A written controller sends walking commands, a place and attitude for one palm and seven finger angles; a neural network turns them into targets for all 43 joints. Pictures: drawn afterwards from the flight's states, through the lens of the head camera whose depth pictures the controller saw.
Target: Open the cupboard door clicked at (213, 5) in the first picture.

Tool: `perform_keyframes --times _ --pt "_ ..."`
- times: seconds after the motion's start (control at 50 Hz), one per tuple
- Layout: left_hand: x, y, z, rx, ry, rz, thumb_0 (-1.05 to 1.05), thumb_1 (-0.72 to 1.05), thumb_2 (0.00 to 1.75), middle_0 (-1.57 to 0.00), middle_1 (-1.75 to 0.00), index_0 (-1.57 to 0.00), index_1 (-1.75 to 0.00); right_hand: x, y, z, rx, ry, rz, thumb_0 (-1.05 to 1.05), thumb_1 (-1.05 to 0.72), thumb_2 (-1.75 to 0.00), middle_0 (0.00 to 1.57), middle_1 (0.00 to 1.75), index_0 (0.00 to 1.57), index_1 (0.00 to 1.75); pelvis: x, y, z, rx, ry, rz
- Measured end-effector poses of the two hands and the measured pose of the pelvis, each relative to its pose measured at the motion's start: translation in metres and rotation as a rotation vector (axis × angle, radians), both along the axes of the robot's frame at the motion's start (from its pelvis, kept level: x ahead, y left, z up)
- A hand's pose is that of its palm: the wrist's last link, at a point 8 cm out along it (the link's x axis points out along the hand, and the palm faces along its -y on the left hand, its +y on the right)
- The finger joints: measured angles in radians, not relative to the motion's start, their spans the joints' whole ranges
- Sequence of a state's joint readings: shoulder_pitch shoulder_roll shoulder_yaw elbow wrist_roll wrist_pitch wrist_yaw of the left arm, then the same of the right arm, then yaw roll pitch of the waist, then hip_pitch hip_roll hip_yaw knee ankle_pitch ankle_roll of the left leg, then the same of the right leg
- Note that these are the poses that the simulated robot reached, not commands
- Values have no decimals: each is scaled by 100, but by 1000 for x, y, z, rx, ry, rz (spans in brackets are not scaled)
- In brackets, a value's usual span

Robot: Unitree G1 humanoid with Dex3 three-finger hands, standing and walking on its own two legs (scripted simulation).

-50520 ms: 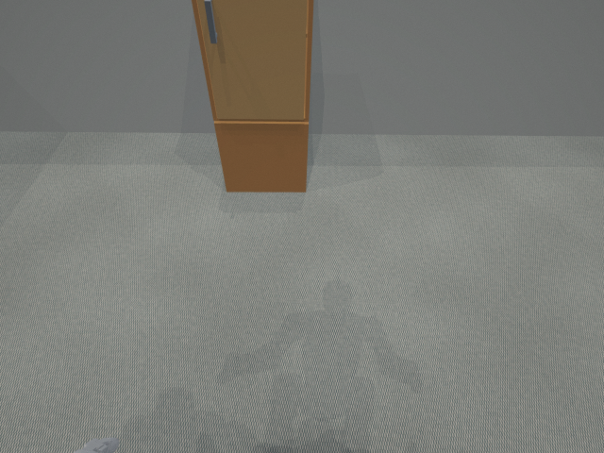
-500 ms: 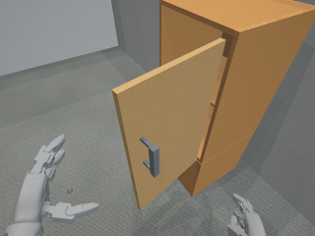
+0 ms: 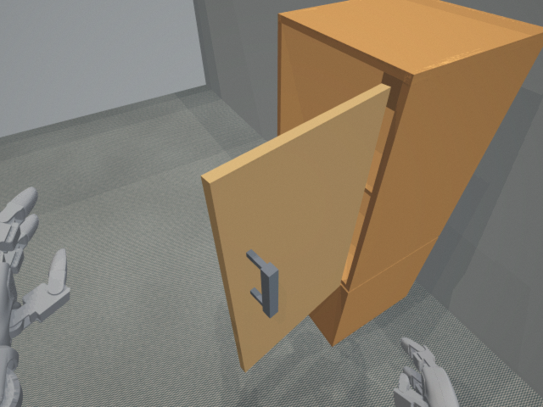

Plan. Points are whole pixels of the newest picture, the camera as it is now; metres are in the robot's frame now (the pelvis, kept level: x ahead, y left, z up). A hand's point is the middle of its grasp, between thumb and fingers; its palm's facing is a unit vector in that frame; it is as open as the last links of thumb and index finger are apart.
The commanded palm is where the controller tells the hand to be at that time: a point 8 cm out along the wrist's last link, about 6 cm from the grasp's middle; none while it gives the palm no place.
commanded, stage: draw the hand back to the body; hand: left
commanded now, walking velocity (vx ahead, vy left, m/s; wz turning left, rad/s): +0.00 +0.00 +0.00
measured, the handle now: (262, 284) +0.30 +0.06 +0.03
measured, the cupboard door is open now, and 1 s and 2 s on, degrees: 100 100 100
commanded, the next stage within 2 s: step back with the hand held close in 0.32 s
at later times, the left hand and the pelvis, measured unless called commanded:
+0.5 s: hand (74, 291) +0.18 +0.25 +0.16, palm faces +0.45 -0.80 -0.40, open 7.4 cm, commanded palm +0.13 +0.28 +0.18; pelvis -0.01 -0.02 +0.00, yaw +0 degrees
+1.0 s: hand (33, 330) +0.14 +0.27 +0.16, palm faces +0.36 -0.78 -0.51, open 7.4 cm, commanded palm +0.08 +0.31 +0.18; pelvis -0.07 +0.01 -0.01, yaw -2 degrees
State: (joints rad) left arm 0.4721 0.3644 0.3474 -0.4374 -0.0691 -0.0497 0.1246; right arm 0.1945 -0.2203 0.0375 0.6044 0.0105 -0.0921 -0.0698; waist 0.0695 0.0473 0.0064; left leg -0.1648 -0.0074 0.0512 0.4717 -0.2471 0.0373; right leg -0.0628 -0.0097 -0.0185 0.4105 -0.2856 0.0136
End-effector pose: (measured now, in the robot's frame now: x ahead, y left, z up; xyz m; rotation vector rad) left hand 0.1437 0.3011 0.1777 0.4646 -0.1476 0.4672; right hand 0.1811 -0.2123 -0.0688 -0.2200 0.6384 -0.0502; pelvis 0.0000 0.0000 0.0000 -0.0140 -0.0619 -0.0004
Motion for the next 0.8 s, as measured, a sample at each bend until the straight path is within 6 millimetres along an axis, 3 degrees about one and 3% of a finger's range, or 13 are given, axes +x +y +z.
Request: perform_keyframes --times 0.18,0.46,0.58,0.7,0.8 --pt "-2 -12 -7 -34 25 -13 1 86 88 -20 -30 -21 -30 -6 -11 -2 -2 18 -13 1 -90 -89 20 30 20 30 -3 -6 2 2 -9 -1" --pt "-5 -22 -5 -24 19 -10 1 89 89 -21 -30 -21 -30 -12 -23 -6 4 24 -24 1 -90 -89 20 30 20 30 -6 -17 3 3 -19 -1" --pt "5 -16 5 54 1 -31 1 89 90 -21 -30 -21 -30 -14 -29 -4 -2 40 -56 1 -90 -89 20 30 20 30 -10 -17 3 -7 25 -19" --pt "12 -22 -6 67 78 -116 1 89 90 -21 -30 -21 -30 -29 -38 0 -21 57 -134 1 -90 -89 20 30 20 30 -19 -9 2 -1 55 -42" --pt "4 -18 -7 94 80 -163 1 89 89 -21 -30 -22 -30 -50 -41 3 -49 79 -176 1 -91 -89 20 30 20 30 -31 -3 0 -1 61 -48"
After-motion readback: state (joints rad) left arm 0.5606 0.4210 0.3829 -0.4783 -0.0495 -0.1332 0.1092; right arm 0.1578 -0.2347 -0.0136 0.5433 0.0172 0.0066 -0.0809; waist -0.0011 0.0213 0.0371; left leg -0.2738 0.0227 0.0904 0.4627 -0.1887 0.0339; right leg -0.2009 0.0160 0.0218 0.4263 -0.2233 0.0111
